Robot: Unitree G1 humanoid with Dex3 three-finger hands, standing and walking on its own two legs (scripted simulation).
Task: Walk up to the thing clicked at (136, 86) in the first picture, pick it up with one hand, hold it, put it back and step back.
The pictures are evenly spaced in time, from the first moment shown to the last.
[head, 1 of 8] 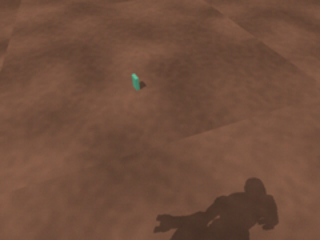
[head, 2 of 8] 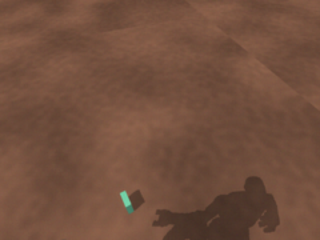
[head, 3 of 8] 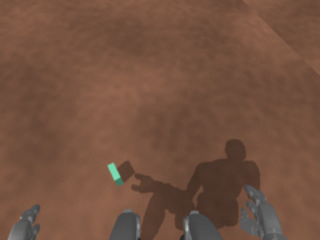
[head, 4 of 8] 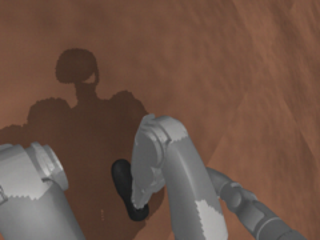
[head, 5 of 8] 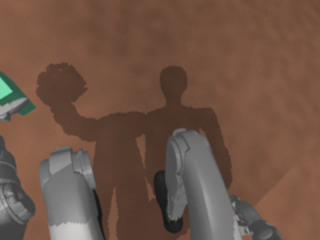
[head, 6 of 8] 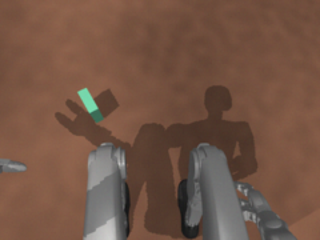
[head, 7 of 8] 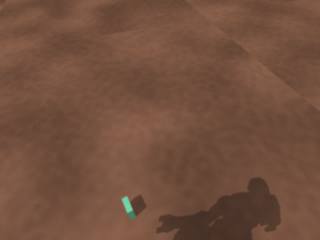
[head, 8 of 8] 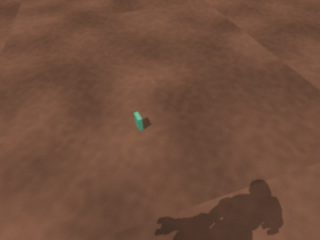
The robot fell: no
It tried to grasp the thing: yes
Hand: left
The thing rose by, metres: 0.70
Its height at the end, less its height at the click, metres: +0.00
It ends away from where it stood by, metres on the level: 0.01
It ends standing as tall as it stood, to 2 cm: yes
